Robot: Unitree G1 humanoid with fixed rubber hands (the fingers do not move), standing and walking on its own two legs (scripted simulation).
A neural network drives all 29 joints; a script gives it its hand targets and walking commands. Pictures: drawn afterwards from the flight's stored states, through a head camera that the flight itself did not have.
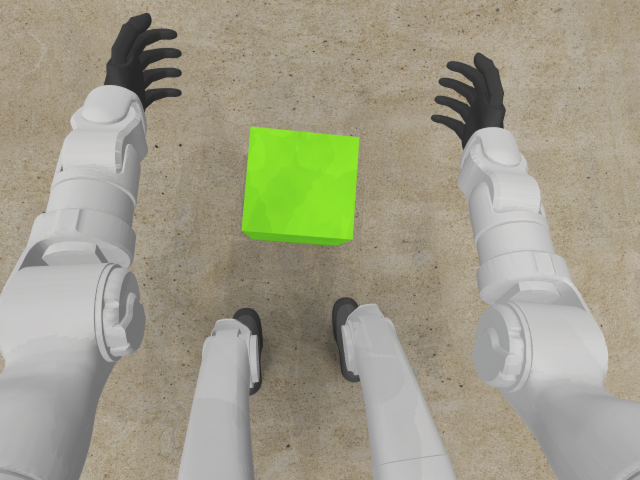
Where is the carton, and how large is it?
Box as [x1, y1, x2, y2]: [242, 127, 358, 245]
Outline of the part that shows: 251,127 242,219 242,231 253,239 327,245 337,245 352,239 358,137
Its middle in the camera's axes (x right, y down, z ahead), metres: -0.04 -0.10 +0.86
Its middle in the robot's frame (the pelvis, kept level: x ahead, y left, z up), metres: +0.49 -0.03 -0.51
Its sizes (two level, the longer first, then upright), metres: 0.210 0.200 0.250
